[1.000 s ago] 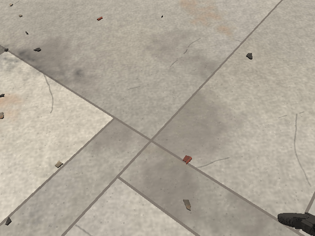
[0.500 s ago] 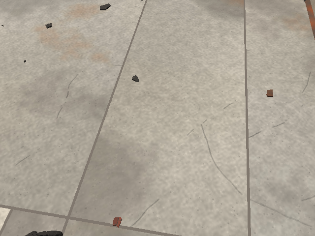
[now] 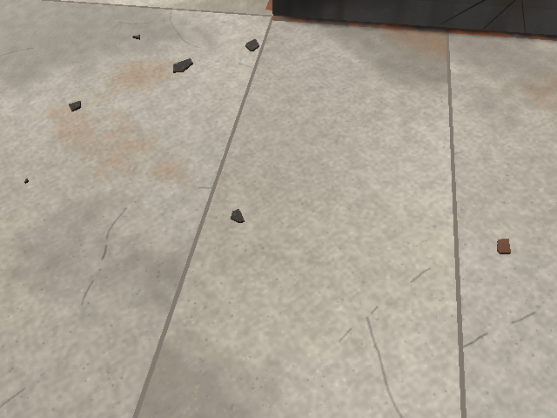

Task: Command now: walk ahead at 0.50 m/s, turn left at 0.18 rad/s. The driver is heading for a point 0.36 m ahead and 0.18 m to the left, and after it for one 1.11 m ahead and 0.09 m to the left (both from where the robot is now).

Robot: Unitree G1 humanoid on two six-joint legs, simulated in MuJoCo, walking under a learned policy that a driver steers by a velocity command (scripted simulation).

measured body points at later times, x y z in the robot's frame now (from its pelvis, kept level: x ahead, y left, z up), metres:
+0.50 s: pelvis +0.30 +0.06 +0.00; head +0.33 +0.08 +0.45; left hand +0.44 +0.35 -0.08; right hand +0.43 -0.20 -0.11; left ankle +0.24 +0.14 -0.74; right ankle +0.51 -0.07 -0.69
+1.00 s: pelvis +0.56 +0.11 +0.00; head +0.59 +0.13 +0.45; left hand +0.42 +0.36 -0.12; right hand +0.87 +0.02 -0.08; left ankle +0.62 +0.32 -0.70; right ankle +0.54 -0.03 -0.74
